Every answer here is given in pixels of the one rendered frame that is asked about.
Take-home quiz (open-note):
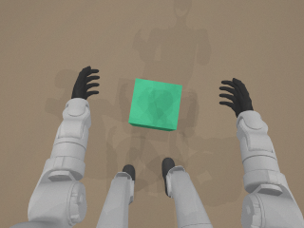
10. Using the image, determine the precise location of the carton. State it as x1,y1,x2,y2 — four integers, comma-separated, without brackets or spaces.
128,78,182,131

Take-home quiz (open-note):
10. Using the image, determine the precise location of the left robot foot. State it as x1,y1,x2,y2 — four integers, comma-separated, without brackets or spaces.
122,164,136,203

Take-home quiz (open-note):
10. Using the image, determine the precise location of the robot left hand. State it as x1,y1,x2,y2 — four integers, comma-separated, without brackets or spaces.
71,66,100,100

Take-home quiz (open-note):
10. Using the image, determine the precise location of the robot left upper arm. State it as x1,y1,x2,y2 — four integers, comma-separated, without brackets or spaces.
10,180,87,228

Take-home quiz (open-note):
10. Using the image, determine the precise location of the right robot forearm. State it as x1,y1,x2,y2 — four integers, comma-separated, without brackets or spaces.
236,110,304,228

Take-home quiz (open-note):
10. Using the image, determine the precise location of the robot right hand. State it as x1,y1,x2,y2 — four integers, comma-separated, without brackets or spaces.
219,78,254,117

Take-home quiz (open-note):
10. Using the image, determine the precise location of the robot right upper arm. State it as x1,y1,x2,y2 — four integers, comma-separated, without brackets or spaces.
240,192,304,228

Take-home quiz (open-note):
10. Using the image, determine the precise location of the left robot forearm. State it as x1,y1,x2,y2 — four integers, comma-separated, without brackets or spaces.
28,98,91,220

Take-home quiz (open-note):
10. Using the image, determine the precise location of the right robot shin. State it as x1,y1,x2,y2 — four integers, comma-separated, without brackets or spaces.
167,165,190,178

